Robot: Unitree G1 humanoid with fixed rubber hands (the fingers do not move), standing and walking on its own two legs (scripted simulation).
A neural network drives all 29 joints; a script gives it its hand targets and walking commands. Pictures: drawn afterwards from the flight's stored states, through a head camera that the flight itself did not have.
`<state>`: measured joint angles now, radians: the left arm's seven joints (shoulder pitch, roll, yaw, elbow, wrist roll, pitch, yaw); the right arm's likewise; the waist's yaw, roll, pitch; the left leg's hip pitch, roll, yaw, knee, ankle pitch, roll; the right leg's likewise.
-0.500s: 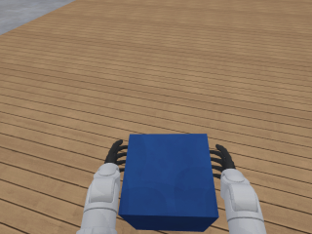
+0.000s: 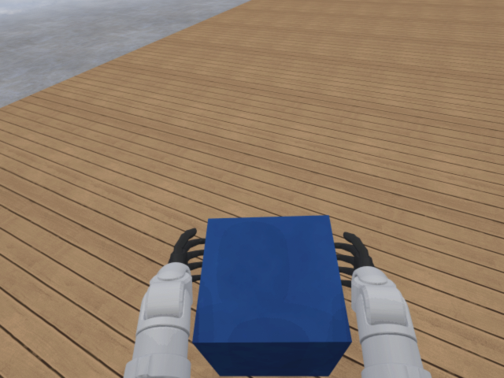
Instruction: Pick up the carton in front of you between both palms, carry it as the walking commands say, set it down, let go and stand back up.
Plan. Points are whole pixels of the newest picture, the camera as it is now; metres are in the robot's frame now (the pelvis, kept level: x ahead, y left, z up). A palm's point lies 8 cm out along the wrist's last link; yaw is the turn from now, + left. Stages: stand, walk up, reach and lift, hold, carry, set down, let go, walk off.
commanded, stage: hold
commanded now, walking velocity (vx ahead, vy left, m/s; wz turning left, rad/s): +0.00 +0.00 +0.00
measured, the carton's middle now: (270, 300) +0.29 +0.00 -0.05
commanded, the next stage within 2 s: set down in 0.12 s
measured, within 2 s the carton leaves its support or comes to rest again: neither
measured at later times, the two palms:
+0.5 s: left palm (197, 265) +0.34 +0.13 +0.00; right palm (357, 272) +0.33 -0.16 -0.02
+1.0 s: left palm (222, 303) +0.37 +0.11 -0.20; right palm (349, 304) +0.37 -0.18 -0.21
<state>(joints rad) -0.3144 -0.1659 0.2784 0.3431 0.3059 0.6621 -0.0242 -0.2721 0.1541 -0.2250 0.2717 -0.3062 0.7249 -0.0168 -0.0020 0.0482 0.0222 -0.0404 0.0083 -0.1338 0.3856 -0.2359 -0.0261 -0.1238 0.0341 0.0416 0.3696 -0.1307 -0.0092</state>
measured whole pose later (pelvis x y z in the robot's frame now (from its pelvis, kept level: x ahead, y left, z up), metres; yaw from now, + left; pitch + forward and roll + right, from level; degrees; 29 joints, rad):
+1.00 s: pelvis -0.04 +0.01 -0.13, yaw +1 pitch +38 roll +3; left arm -0.66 -0.24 0.45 0.49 0.22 0.19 0.14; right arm -0.73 0.02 -0.43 0.59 -0.28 0.24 0.05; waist -0.04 0.06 -0.17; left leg -1.42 -0.10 -0.10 1.20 -0.44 -0.06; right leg -1.51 0.04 0.11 1.16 -0.32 0.03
